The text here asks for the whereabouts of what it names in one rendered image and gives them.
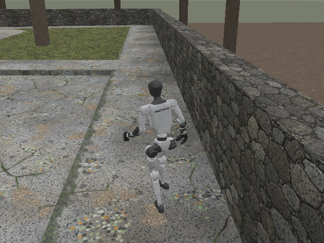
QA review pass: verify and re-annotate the robot left hand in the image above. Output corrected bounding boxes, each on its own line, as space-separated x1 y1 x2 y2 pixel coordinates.
124 132 129 141

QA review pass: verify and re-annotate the right robot upper arm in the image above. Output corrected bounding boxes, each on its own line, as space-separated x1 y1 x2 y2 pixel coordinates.
168 99 185 124

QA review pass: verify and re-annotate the robot right hand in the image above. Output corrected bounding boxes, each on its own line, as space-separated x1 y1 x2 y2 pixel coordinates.
176 133 188 145

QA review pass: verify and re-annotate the robot left forearm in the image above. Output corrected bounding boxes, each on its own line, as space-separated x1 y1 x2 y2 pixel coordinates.
127 126 140 139

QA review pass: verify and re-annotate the right robot thigh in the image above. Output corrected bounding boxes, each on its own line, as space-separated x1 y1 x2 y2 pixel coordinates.
156 137 177 165

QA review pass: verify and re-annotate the left robot upper arm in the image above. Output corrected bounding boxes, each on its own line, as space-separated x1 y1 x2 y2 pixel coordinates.
138 104 150 134

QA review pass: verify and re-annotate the right robot foot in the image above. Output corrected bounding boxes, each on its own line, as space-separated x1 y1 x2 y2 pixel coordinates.
159 180 169 190

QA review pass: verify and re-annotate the robot right forearm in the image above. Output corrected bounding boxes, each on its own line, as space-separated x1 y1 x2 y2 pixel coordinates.
179 120 186 135

